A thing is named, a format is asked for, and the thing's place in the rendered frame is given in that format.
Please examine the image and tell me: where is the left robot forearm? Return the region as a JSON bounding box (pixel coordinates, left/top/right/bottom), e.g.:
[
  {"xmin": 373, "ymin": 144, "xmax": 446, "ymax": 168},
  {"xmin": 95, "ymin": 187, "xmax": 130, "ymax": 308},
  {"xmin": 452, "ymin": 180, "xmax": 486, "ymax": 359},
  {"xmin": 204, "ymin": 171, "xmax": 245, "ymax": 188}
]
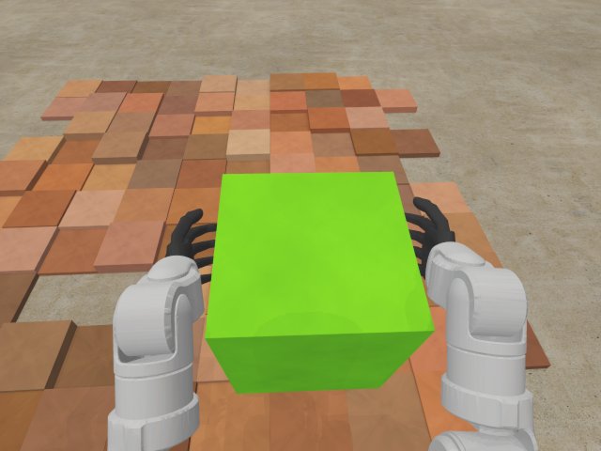
[{"xmin": 107, "ymin": 256, "xmax": 205, "ymax": 451}]

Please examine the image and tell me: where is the left robot hand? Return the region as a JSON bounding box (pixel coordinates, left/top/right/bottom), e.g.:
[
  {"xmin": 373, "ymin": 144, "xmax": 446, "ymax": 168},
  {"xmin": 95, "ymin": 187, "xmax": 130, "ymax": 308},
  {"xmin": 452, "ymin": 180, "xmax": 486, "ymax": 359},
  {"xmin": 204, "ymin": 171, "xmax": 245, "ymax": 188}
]
[{"xmin": 165, "ymin": 209, "xmax": 217, "ymax": 285}]

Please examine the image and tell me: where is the right robot hand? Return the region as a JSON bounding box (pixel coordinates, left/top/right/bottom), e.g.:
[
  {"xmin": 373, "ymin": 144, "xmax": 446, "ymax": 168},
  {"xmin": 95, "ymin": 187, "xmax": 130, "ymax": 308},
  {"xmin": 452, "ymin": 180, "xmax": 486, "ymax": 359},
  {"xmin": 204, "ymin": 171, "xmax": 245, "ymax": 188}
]
[{"xmin": 404, "ymin": 196, "xmax": 455, "ymax": 280}]

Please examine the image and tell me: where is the right robot forearm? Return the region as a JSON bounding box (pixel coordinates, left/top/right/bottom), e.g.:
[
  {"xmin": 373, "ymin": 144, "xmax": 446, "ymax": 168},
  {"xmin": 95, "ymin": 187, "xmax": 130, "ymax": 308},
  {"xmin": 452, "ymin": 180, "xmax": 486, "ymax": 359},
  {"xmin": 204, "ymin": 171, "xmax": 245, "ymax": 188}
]
[{"xmin": 425, "ymin": 241, "xmax": 538, "ymax": 451}]

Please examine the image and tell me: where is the robot right upper arm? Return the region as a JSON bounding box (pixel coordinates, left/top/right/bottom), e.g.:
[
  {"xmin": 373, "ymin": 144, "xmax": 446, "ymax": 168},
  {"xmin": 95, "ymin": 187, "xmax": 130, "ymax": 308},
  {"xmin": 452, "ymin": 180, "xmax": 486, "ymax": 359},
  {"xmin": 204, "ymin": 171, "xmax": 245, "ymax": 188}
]
[{"xmin": 428, "ymin": 430, "xmax": 527, "ymax": 451}]

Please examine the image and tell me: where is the carton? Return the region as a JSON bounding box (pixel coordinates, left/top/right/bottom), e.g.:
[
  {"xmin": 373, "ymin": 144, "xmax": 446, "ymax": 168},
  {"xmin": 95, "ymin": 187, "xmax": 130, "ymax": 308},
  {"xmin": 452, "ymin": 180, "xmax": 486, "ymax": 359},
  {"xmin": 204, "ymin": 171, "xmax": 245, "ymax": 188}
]
[{"xmin": 205, "ymin": 172, "xmax": 435, "ymax": 394}]

